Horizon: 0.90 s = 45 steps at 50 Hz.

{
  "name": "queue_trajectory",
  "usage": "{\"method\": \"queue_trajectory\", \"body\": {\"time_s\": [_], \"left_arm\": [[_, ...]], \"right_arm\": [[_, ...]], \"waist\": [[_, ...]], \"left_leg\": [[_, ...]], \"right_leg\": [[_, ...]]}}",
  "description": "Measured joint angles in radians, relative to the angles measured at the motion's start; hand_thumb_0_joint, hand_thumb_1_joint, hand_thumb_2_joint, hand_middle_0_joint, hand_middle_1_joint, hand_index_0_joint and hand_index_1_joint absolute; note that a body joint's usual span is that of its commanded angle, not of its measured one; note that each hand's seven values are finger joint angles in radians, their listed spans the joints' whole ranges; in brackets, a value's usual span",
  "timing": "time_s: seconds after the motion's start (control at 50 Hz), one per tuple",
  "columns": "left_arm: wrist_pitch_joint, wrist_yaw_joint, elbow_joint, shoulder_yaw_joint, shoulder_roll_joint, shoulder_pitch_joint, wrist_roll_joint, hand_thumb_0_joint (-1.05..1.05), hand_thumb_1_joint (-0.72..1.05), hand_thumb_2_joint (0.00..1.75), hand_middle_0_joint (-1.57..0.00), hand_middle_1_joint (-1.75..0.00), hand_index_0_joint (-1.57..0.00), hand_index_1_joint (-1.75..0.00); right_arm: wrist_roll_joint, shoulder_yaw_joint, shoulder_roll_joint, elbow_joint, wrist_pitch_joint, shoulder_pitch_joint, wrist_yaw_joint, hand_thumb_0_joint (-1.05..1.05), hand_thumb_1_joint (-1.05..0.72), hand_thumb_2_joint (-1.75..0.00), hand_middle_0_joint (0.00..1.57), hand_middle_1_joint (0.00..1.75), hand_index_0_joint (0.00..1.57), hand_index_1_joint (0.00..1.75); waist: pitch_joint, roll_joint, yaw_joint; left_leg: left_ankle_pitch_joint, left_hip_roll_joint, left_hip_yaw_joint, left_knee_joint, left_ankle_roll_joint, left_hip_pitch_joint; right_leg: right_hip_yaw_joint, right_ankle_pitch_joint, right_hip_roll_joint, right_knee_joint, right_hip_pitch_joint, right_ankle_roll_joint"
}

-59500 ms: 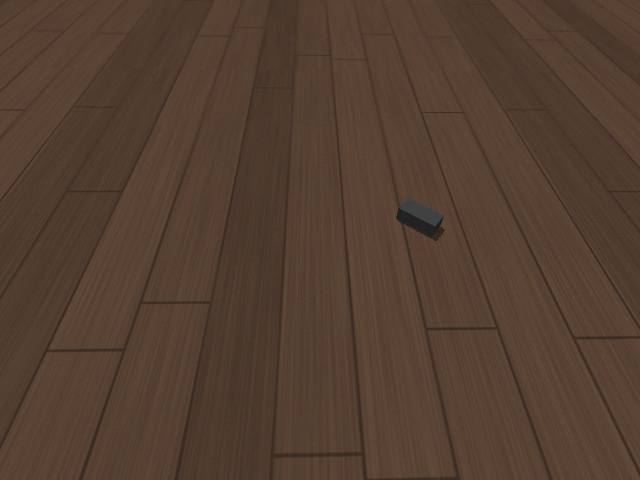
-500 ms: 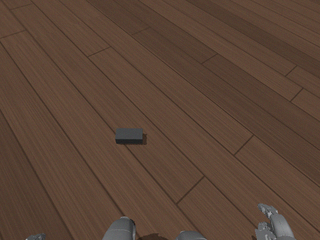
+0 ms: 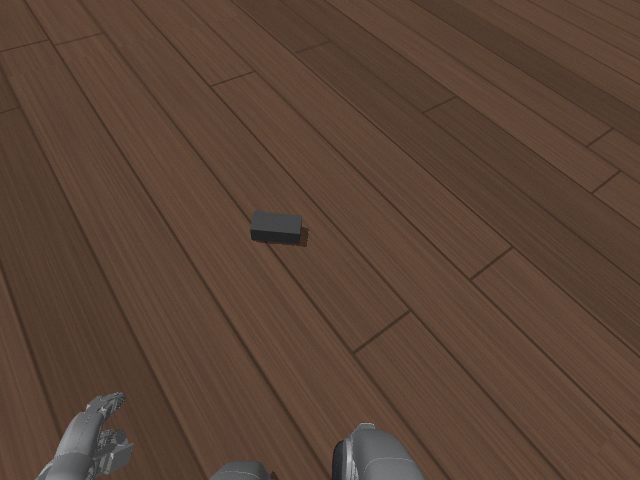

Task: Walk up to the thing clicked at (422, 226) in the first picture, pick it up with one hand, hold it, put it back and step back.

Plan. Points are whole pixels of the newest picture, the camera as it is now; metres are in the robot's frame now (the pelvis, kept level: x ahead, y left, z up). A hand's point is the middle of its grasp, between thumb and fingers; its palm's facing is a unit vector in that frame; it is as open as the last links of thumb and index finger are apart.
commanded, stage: step back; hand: left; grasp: from above
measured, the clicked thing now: (276, 227) +0.94 +0.14 -0.72
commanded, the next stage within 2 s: stand in 1.22 s
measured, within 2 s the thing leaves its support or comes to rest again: neither
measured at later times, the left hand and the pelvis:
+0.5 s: hand out of the picture -0.09 +0.24 -0.13, palm faces -0.02 -0.91 -0.41, open 7.3 cm; pelvis -0.12 -0.03 +0.01, yaw -4 degrees
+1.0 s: hand out of the picture +0.01 +0.22 -0.13, palm faces -0.02 -0.92 -0.39, open 7.3 cm; pelvis -0.09 -0.05 +0.01, yaw -1 degrees
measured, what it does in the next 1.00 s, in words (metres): steps on the spot: right foot, then left foot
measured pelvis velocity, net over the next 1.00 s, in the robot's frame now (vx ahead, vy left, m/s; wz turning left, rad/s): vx -0.09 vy -0.05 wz -0.02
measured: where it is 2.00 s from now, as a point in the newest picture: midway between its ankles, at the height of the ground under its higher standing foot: outside the picture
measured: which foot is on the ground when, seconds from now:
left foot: down 0.00-0.34, up 0.36-0.58, down 0.60-0.94, up 0.96-1.00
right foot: up 0.00-0.28, down 0.30-0.64, up 0.66-0.90, down 0.92-1.00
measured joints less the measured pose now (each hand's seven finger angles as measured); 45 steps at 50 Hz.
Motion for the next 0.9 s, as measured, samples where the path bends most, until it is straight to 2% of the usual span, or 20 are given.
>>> {"method": "queue_trajectory", "body": {"time_s": [0.04, 0.08, 0.12, 0.18, 0.26, 0.28, 0.3, 0.32, 0.34, 0.36, 0.4, 0.42, 0.48, 0.58, 0.62, 0.66, 0.72, 0.76, 0.82, 0.9], "left_arm": [[0.015, -0.003, 0.025, -0.008, -0.017, 0.009, -0.001, 0.00, 0.91, 0.89, -0.21, -0.30, -0.20, -0.30], [0.018, -0.009, 0.038, -0.011, -0.021, 0.027, -0.009, 0.00, 0.91, 0.89, -0.21, -0.30, -0.21, -0.30], [0.014, -0.013, 0.044, -0.006, -0.015, 0.050, -0.012, 0.00, 0.91, 0.89, -0.21, -0.30, -0.21, -0.30], [-0.005, -0.014, 0.067, 0.001, 0.000, 0.083, -0.009, 0.00, 0.91, 0.89, -0.21, -0.30, -0.21, -0.30], [-0.036, -0.020, 0.129, -0.007, 0.022, 0.141, -0.008, 0.00, 0.91, 0.89, -0.21, -0.30, -0.21, -0.30], [-0.045, -0.020, 0.151, -0.008, 0.024, 0.154, -0.007, 0.00, 0.91, 0.89, -0.21, -0.30, -0.20, -0.30], [-0.055, -0.019, 0.176, -0.007, 0.019, 0.164, -0.004, 0.00, 0.91, 0.89, -0.21, -0.30, -0.20, -0.30], [-0.063, -0.018, 0.204, -0.006, 0.001, 0.164, 0.000, 0.00, 0.91, 0.89, -0.21, -0.30, -0.20, -0.30], [-0.070, -0.018, 0.220, -0.008, -0.015, 0.175, 0.008, 0.00, 0.91, 0.89, -0.21, -0.30, -0.20, -0.30], [-0.074, -0.019, 0.227, -0.010, -0.022, 0.196, 0.014, 0.00, 0.91, 0.89, -0.21, -0.30, -0.20, -0.30], [-0.076, -0.021, 0.238, -0.014, -0.025, 0.233, 0.023, 0.00, 0.91, 0.89, -0.21, -0.30, -0.21, -0.30], [-0.076, -0.020, 0.246, -0.014, -0.028, 0.244, 0.025, 0.00, 0.91, 0.89, -0.21, -0.30, -0.21, -0.30], [-0.089, -0.018, 0.257, -0.014, -0.038, 0.247, 0.021, 0.00, 0.91, 0.89, -0.21, -0.30, -0.21, -0.30], [-0.104, -0.026, 0.228, -0.010, -0.018, 0.219, 0.018, 0.00, 0.90, 0.89, -0.21, -0.30, -0.21, -0.30], [-0.096, -0.024, 0.220, -0.007, 0.002, 0.199, 0.014, 0.00, 0.90, 0.89, -0.21, -0.30, -0.21, -0.30], [-0.089, -0.020, 0.221, -0.008, 0.016, 0.189, 0.006, 0.00, 0.90, 0.89, -0.21, -0.30, -0.21, -0.30], [-0.077, -0.019, 0.236, -0.014, 0.014, 0.165, 0.000, 0.00, 0.91, 0.89, -0.21, -0.30, -0.21, -0.30], [-0.084, -0.022, 0.229, -0.014, 0.019, 0.152, -0.003, 0.00, 0.91, 0.89, -0.21, -0.30, -0.20, -0.30], [-0.096, -0.030, 0.216, -0.011, 0.025, 0.133, -0.005, 0.00, 0.91, 0.89, -0.21, -0.30, -0.20, -0.30], [-0.108, -0.026, 0.217, -0.009, 0.020, 0.108, -0.008, 0.00, 0.91, 0.89, -0.21, -0.30, -0.20, -0.30]], "right_arm": [[-0.005, 0.004, -0.006, -0.007, -0.001, -0.002, 0.003, 0.01, -0.91, -0.90, 0.20, 0.30, 0.20, 0.30], [-0.012, 0.007, -0.008, -0.010, -0.001, -0.012, -0.002, 0.01, -0.91, -0.90, 0.20, 0.30, 0.20, 0.30], [-0.010, 0.006, -0.010, -0.023, -0.004, -0.028, -0.005, 0.01, -0.90, -0.90, 0.20, 0.30, 0.20, 0.30], [-0.007, -0.002, -0.017, -0.044, -0.014, -0.063, -0.001, 0.01, -0.90, -0.90, 0.20, 0.30, 0.20, 0.30], [-0.012, -0.008, -0.032, -0.074, -0.016, -0.114, 0.018, 0.01, -0.90, -0.90, 0.20, 0.30, 0.20, 0.30], [-0.014, -0.010, -0.038, -0.080, -0.013, -0.123, 0.023, 0.01, -0.90, -0.90, 0.20, 0.30, 0.20, 0.30], [-0.015, -0.013, -0.046, -0.082, -0.009, -0.130, 0.027, 0.01, -0.90, -0.90, 0.20, 0.30, 0.20, 0.30], [-0.013, -0.020, -0.062, -0.077, -0.004, -0.134, 0.028, 0.01, -0.90, -0.90, 0.20, 0.30, 0.20, 0.30], [-0.009, -0.026, -0.071, -0.067, 0.003, -0.126, 0.026, 0.01, -0.90, -0.90, 0.20, 0.30, 0.20, 0.30], [-0.006, -0.029, -0.071, -0.054, 0.011, -0.108, 0.023, 0.01, -0.91, -0.90, 0.20, 0.30, 0.20, 0.30], [0.002, -0.030, -0.067, -0.019, 0.018, -0.075, 0.025, 0.01, -0.91, -0.90, 0.20, 0.30, 0.20, 0.30], [0.008, -0.029, -0.068, -0.004, 0.017, -0.062, 0.030, 0.01, -0.91, -0.90, 0.20, 0.30, 0.20, 0.30], [0.013, -0.031, -0.078, 0.028, 0.006, -0.021, 0.034, 0.01, -0.91, -0.90, 0.20, 0.30, 0.20, 0.30], [0.007, -0.026, -0.062, 0.081, -0.001, 0.030, 0.048, 0.01, -0.91, -0.90, 0.20, 0.30, 0.20, 0.30], [0.005, -0.026, -0.037, 0.099, -0.012, 0.029, 0.050, 0.01, -0.91, -0.90, 0.20, 0.30, 0.20, 0.30], [0.000, -0.028, -0.013, 0.097, -0.031, 0.023, 0.051, 0.01, -0.91, -0.90, 0.20, 0.30, 0.20, 0.30], [-0.001, -0.029, -0.003, 0.078, -0.052, 0.034, 0.056, 0.01, -0.91, -0.90, 0.20, 0.30, 0.20, 0.30], [-0.001, -0.026, -0.001, 0.071, -0.056, 0.040, 0.053, 0.01, -0.91, -0.90, 0.20, 0.30, 0.20, 0.30], [-0.001, -0.026, -0.008, 0.066, -0.061, 0.042, 0.050, 0.01, -0.91, -0.90, 0.20, 0.30, 0.20, 0.30], [0.004, -0.024, -0.031, 0.064, -0.046, 0.033, 0.042, 0.01, -0.90, -0.90, 0.20, 0.30, 0.20, 0.30]], "waist": [[-0.018, 0.036, -0.023], [-0.039, 0.049, -0.020], [-0.060, 0.046, -0.004], [-0.069, 0.041, 0.013], [-0.085, 0.039, 0.026], [-0.092, 0.045, 0.026], [-0.095, 0.061, 0.026], [-0.086, 0.106, 0.018], [-0.091, 0.140, 0.012], [-0.113, 0.149, 0.018], [-0.155, 0.130, 0.050], [-0.163, 0.127, 0.057], [-0.170, 0.149, 0.042], [-0.161, 0.151, 0.034], [-0.138, 0.108, 0.036], [-0.124, 0.064, 0.039], [-0.130, 0.076, 0.006], [-0.130, 0.072, -0.001], [-0.126, 0.067, -0.013], [-0.122, 0.074, -0.023]], "left_leg": [[0.016, 0.036, -0.032, 0.009, 0.006, -0.026], [0.053, 0.063, -0.039, -0.024, 0.002, -0.039], [0.090, 0.081, -0.032, -0.054, -0.005, -0.060], [0.128, 0.101, -0.022, -0.069, -0.011, -0.093], [0.139, 0.124, 0.016, -0.037, -0.008, -0.140], [0.136, 0.131, 0.023, -0.019, -0.011, -0.154], [0.131, 0.142, 0.024, 0.005, -0.014, -0.169], [0.117, 0.162, -0.003, 0.033, -0.009, -0.176], [0.059, 0.165, -0.036, 0.064, -0.004, -0.185], [-0.008, 0.147, -0.061, 0.088, -0.010, -0.194], [-0.072, 0.093, -0.085, 0.154, -0.027, -0.202], [-0.065, 0.076, -0.092, 0.175, -0.031, -0.195], [-0.037, 0.060, -0.114, 0.183, -0.039, -0.175], [-0.066, 0.071, -0.063, 0.037, -0.045, -0.086], [0.064, 0.045, -0.039, -0.047, -0.033, -0.047], [0.095, 0.022, -0.009, -0.073, -0.021, -0.027], [0.084, 0.039, -0.026, -0.082, 0.005, -0.024], [0.095, 0.048, -0.028, -0.113, 0.005, -0.007], [0.104, 0.059, -0.033, -0.137, -0.010, 0.008], [0.070, 0.073, -0.039, -0.094, -0.034, 0.003]], "right_leg": [[0.048, -0.140, 0.075, 0.197, -0.031, 0.007], [0.107, -0.160, 0.128, 0.368, -0.044, 0.009], [0.148, -0.144, 0.146, 0.460, -0.035, 0.014], [0.150, -0.125, 0.115, 0.379, 0.048, 0.033], [0.089, -0.164, 0.043, 0.035, 0.206, 0.046], [0.070, -0.162, 0.035, -0.063, 0.249, 0.038], [0.054, -0.111, 0.038, -0.153, 0.287, 0.031], [0.033, -0.069, 0.064, -0.180, 0.307, 0.031], [0.018, -0.053, 0.082, -0.187, 0.318, 0.030], [0.017, -0.052, 0.082, -0.181, 0.311, 0.024], [0.043, -0.065, 0.055, -0.163, 0.289, 0.004], [0.049, -0.055, 0.043, -0.170, 0.289, 0.003], [0.026, -0.024, 0.028, -0.205, 0.300, 0.027], [-0.020, -0.037, 0.008, -0.189, 0.286, 0.040], [-0.014, -0.056, -0.024, -0.154, 0.277, 0.046], [0.018, -0.084, -0.043, -0.069, 0.242, 0.020], [0.021, -0.174, 0.008, 0.111, 0.161, -0.010], [0.017, -0.164, 0.016, 0.153, 0.119, -0.017], [-0.002, -0.125, 0.004, 0.089, 0.090, -0.009], [-0.018, -0.011, 0.006, -0.126, 0.134, 0.003]]}}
